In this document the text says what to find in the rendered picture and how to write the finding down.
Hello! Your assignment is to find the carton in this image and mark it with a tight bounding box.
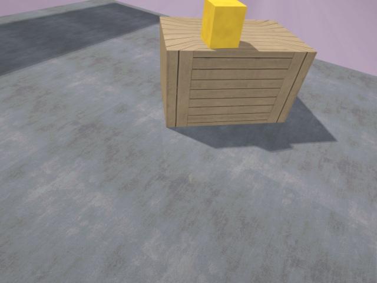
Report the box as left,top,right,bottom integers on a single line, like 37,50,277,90
201,0,247,49

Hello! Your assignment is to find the pedestal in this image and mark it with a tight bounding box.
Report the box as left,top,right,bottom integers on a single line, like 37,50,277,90
160,17,317,127

